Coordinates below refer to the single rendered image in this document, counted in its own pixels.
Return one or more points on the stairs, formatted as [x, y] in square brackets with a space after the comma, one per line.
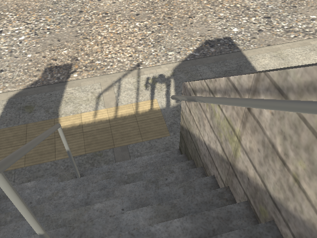
[157, 196]

